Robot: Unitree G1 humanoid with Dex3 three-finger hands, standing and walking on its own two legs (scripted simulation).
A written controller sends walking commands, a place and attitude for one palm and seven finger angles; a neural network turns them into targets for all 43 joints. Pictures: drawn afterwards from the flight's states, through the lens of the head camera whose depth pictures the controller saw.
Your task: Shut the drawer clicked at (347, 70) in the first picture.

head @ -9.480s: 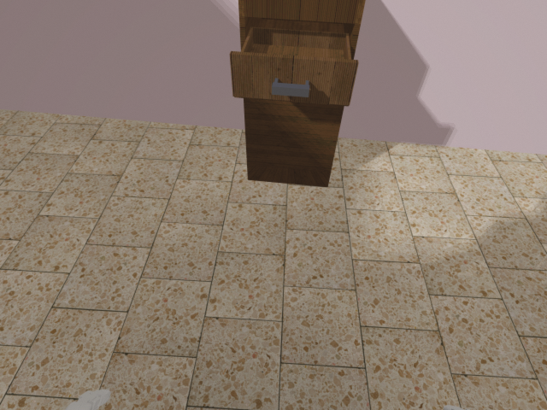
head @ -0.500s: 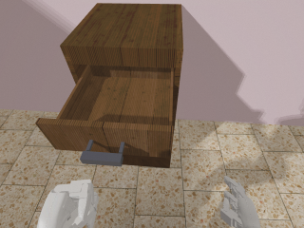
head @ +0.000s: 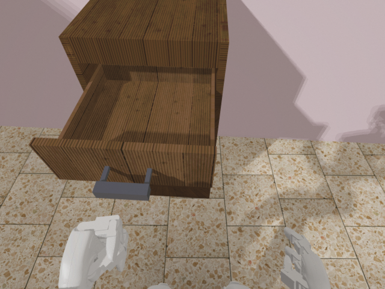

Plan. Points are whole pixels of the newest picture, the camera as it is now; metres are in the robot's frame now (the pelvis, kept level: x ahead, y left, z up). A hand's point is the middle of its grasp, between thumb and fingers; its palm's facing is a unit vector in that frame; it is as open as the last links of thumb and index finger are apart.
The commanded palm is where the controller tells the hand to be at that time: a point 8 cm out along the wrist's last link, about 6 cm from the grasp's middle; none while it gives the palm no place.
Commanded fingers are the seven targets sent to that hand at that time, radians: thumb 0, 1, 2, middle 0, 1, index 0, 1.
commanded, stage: bring the fist close to the handle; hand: left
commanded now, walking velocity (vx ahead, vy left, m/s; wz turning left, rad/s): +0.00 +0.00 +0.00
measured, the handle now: (125, 181) +0.33 +0.17 +0.03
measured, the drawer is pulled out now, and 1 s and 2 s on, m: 0.29 0.29 0.22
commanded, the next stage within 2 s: push the drawer shut in 0.86 s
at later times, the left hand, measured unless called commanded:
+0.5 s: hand (136, 234) +0.22 +0.12 +0.02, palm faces -0.04 -1.00 -0.01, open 3.3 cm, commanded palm +0.20 +0.18 +0.03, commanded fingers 0.00 0.90 0.90 -1.40 -1.60 -1.40 -1.60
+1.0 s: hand (134, 232) +0.22 +0.12 +0.03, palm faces -0.01 -1.00 -0.02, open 3.3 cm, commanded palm +0.21 +0.18 +0.03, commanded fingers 0.00 0.90 0.90 -1.40 -1.60 -1.40 -1.60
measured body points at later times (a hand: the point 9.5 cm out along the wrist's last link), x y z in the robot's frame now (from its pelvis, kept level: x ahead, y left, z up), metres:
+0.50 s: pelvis -0.01 +0.01 -0.03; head +0.07 +0.01 +0.42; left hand +0.22 +0.18 +0.03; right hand +0.17 -0.23 -0.10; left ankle -0.01 +0.11 -0.68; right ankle +0.02 -0.10 -0.68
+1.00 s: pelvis +0.00 +0.00 -0.02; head +0.07 +0.00 +0.42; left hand +0.22 +0.18 +0.03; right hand +0.17 -0.22 -0.10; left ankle -0.01 +0.11 -0.68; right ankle +0.02 -0.10 -0.68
